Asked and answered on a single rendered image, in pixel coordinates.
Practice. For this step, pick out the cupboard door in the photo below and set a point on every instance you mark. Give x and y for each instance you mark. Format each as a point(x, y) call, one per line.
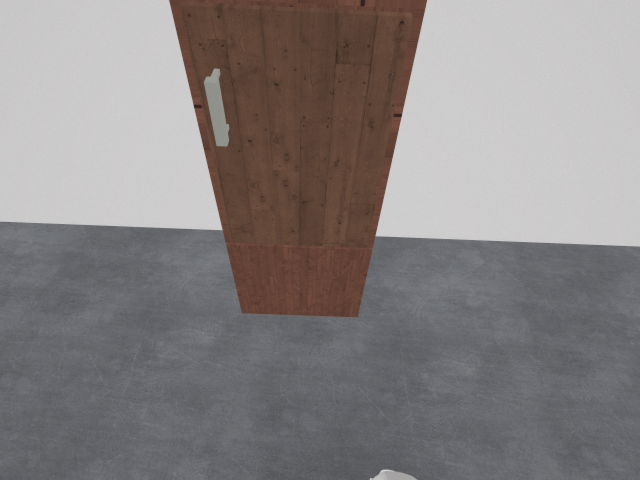
point(309, 96)

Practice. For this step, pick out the handle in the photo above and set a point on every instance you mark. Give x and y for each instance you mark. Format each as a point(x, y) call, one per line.
point(215, 103)

